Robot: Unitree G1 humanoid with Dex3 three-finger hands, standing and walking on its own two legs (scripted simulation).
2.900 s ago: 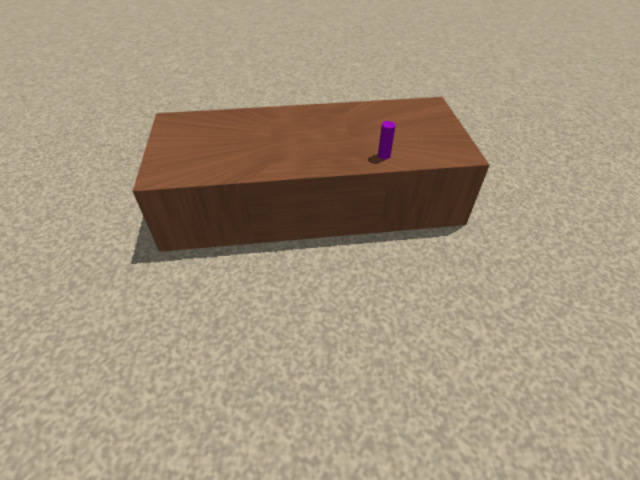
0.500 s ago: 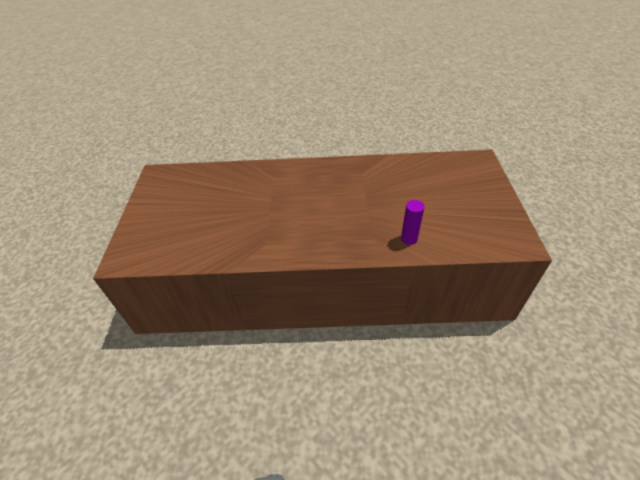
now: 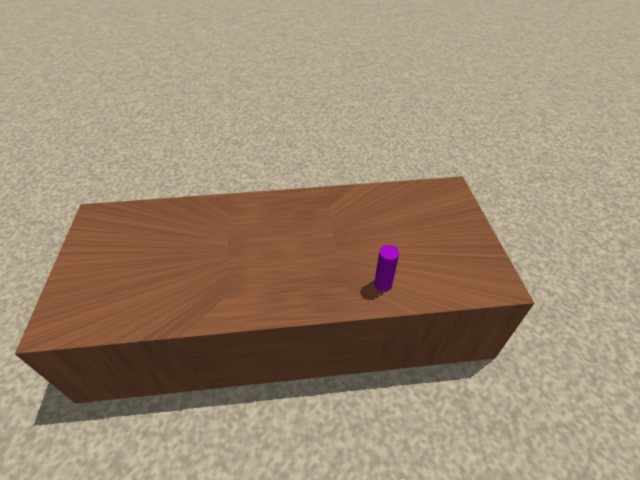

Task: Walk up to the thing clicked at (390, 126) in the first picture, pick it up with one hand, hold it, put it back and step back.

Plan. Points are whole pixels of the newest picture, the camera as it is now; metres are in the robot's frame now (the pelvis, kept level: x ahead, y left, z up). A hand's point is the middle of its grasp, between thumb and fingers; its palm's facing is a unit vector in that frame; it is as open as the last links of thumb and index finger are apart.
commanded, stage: walk up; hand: right
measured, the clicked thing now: (386, 268) +0.72 -0.19 -0.37
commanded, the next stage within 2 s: none
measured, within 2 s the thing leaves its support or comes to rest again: neither
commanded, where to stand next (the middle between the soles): +0.29 +0.01 m, yaw +1 degrees
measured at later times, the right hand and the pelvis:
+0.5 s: hand (510, 419) +0.25 -0.27 -0.13, palm faces -0.06 +0.91 -0.41, open 7.4 cm; pelvis +0.16 +0.01 -0.01, yaw +1 degrees
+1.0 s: hand (489, 400) +0.29 -0.27 -0.17, palm faces -0.05 +0.95 -0.32, open 7.4 cm; pelvis +0.22 -0.01 -0.01, yaw +1 degrees
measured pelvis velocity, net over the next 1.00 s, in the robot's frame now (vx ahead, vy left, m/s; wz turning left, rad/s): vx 0.22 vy -0.01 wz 0.01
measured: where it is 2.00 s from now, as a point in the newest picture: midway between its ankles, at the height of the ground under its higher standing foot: outside the picture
